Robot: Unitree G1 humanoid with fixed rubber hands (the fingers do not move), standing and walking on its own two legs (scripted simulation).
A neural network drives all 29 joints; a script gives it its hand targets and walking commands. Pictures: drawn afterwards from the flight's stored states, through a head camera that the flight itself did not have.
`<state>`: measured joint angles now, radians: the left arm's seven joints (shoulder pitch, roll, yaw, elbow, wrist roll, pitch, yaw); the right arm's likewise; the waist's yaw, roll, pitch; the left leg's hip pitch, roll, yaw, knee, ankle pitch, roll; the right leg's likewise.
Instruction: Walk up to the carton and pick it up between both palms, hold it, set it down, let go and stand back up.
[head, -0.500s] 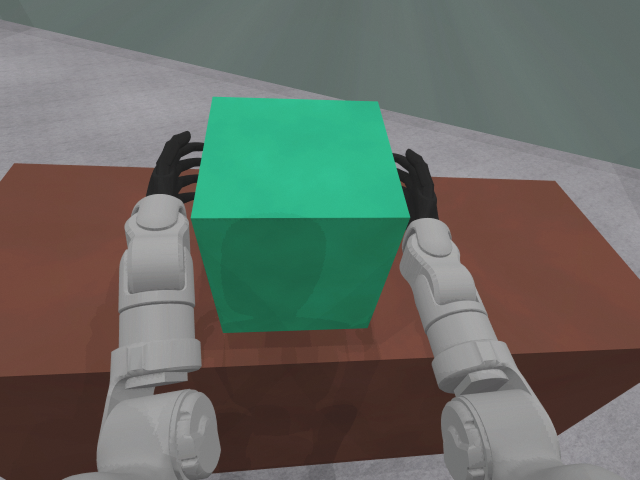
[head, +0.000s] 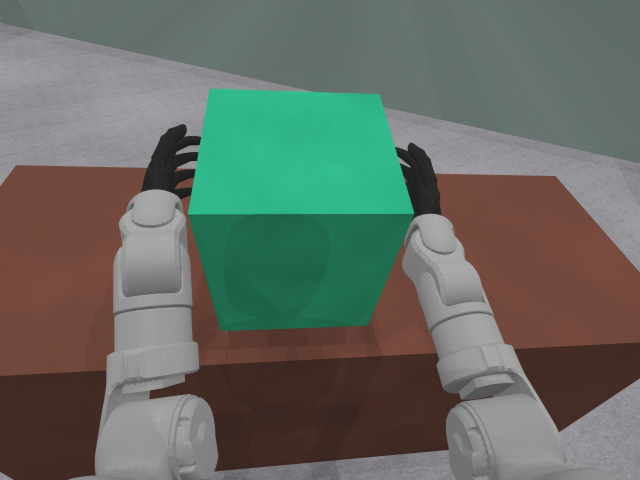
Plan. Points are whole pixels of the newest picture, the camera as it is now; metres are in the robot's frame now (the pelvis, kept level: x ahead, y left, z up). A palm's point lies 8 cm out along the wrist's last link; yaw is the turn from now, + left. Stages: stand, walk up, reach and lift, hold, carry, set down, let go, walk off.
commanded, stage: reach and lift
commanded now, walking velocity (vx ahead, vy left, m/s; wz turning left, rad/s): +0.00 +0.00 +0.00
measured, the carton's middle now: (296, 218) +0.40 +0.00 +0.12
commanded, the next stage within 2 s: hold in 0.04 s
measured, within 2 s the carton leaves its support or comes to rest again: neither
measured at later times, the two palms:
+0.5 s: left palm (151, 190) +0.36 +0.16 +0.20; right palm (420, 200) +0.35 -0.14 +0.19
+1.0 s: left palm (145, 184) +0.36 +0.16 +0.21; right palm (421, 192) +0.35 -0.14 +0.20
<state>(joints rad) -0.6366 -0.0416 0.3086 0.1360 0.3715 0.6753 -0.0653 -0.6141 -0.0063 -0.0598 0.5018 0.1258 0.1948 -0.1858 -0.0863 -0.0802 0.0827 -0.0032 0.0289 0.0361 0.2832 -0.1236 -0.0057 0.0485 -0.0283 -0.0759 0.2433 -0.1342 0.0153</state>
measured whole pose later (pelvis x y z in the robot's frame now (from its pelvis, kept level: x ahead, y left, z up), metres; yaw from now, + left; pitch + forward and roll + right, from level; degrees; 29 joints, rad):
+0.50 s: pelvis +0.00 +0.00 +0.00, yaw +0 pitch -10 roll -1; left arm -0.63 -0.03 0.30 0.07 0.37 0.74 -0.06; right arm -0.64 -0.02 -0.04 0.47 0.16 0.25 -0.19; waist -0.10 -0.08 0.07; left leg 0.00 0.03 0.03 0.30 -0.13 0.00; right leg 0.07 -0.03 -0.08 0.24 -0.13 0.02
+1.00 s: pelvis -0.01 +0.00 +0.00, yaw +1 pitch -10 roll -1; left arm -0.68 -0.02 0.33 0.10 0.38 0.77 -0.08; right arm -0.69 -0.01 -0.07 0.50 0.14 0.30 -0.18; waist -0.09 -0.08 0.06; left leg 0.00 0.02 0.02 0.29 -0.12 0.00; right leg 0.05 -0.03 -0.08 0.25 -0.13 0.01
